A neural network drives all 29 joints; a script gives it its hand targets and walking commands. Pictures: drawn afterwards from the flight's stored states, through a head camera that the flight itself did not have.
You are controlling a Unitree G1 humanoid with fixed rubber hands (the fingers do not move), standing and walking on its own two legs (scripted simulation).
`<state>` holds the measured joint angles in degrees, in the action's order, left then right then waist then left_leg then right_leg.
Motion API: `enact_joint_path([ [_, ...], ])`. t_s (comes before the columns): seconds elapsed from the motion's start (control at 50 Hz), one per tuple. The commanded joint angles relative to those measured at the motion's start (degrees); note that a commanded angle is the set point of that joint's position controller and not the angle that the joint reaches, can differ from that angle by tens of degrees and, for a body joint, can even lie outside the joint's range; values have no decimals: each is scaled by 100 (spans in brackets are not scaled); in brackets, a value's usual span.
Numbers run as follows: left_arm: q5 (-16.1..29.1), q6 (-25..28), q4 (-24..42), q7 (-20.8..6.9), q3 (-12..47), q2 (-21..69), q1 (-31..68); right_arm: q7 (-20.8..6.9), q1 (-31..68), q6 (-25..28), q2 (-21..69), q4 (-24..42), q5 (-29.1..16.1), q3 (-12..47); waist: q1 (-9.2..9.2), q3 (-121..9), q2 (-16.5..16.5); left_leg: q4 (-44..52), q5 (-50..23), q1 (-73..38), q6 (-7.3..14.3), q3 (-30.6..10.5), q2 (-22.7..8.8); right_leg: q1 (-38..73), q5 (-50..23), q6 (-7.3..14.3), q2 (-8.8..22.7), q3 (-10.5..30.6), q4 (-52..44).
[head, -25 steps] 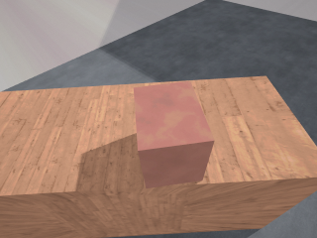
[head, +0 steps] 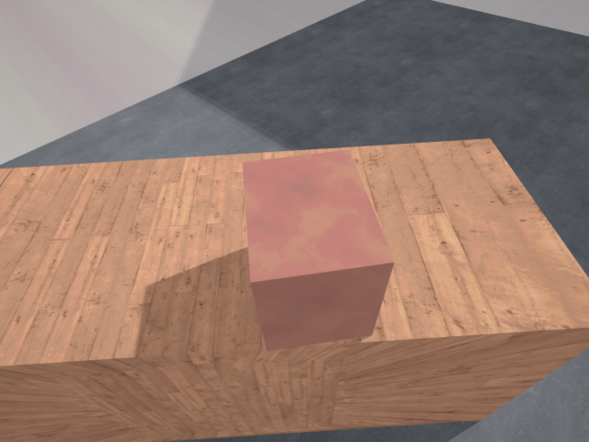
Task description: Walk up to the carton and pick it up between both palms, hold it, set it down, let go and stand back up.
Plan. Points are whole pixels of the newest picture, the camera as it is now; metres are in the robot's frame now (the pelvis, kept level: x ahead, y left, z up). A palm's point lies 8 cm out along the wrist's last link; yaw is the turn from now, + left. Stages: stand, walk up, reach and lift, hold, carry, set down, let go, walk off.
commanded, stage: stand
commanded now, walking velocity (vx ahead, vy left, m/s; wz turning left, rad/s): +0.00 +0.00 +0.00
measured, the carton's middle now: (308, 250) +0.42 +0.00 +0.00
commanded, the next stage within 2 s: none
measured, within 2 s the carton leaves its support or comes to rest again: neither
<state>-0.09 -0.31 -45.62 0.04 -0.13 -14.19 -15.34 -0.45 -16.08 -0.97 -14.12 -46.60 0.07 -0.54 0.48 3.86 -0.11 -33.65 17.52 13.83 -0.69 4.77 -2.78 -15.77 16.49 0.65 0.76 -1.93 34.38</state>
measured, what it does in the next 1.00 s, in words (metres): stands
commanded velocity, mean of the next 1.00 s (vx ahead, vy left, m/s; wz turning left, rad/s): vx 0.00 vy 0.00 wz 0.00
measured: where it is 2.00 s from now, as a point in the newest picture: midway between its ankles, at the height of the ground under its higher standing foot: outside the picture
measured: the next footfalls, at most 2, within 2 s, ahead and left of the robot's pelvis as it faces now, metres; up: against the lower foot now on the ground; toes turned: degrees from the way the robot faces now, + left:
none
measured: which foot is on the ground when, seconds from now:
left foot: down 0.00-1.00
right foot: down 0.00-1.00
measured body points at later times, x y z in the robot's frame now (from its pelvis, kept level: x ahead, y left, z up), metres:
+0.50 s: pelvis -0.01 +0.00 +0.00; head +0.01 +0.00 +0.45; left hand +0.07 +0.26 -0.13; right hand +0.05 -0.26 -0.13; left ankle +0.01 +0.13 -0.73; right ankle +0.02 -0.11 -0.73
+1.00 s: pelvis -0.01 +0.00 +0.00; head +0.00 +0.00 +0.45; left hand +0.04 +0.26 -0.13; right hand +0.03 -0.25 -0.14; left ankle +0.01 +0.13 -0.73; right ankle +0.02 -0.11 -0.73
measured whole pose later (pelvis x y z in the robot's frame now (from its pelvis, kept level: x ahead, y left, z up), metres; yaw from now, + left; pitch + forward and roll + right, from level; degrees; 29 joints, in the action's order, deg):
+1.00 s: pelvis -0.01 +0.00 +0.00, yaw +0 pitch -2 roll +0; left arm -0.2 -0.1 -50.3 0.7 -0.4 -13.7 -16.2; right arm 0.0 -17.1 -0.7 -13.4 -50.9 0.1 -0.9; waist 0.5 3.6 -0.1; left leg -31.6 15.1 14.1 -0.5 3.8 -2.3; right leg -15.6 14.0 0.4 0.9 -1.9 31.8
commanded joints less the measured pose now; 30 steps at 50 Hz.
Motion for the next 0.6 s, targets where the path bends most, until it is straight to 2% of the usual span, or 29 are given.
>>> enact_joint_path([
  [0.0,7,134,468,46,-259,-896,-123,40,-206,127,-898,421,-2,-261,2,-304,-11,779,-663,-70,248,-610,-415,-54,-700,176,556,688,-886],
  [0.04,1,136,465,54,-265,-925,-83,42,-140,123,-927,422,-7,-270,0,-229,-32,754,-773,-60,248,-610,-406,-97,-830,175,572,708,-899],
  [0.06,1,135,434,51,-269,-923,-115,40,-186,124,-891,399,-1,-266,-2,-272,-18,783,-582,-62,263,-618,-408,-63,-648,186,566,715,-923],
  [0.08,2,136,447,54,-263,-930,-63,46,-131,120,-903,407,-4,-264,1,-209,-33,754,-750,-55,246,-607,-405,-112,-799,187,581,732,-925],
  [0.14,1,140,415,49,-268,-899,-108,44,-188,129,-907,357,-2,-264,4,-339,3,803,-523,-88,245,-618,-402,-57,-570,182,550,721,-975],
  [0.26,0,147,352,62,-256,-903,-92,51,-193,129,-877,279,0,-260,3,-238,-40,858,-538,-42,214,-625,-398,-92,-519,177,561,723,-1053],
  [0.36,7,150,285,72,-233,-860,-127,61,-171,138,-889,232,-11,-258,-15,-302,15,896,-680,-80,244,-656,-441,-12,-670,156,552,682,-1019],
  [0.4,-7,148,267,71,-253,-887,-157,57,-205,134,-863,200,4,-255,-3,-267,-24,905,-428,-53,235,-629,-402,-56,-420,159,553,708,-1091],
  [0.5,3,150,215,82,-254,-893,-121,65,-230,135,-869,133,0,-267,20,-160,-65,915,-524,-62,218,-649,-398,-139,-441,159,566,732,-1136],
  [0.58,-8,148,146,85,-257,-867,-181,70,-255,138,-870,92,3,-271,-3,-174,50,970,-446,-23,236,-694,-420,-113,-374,141,538,695,-1079],
])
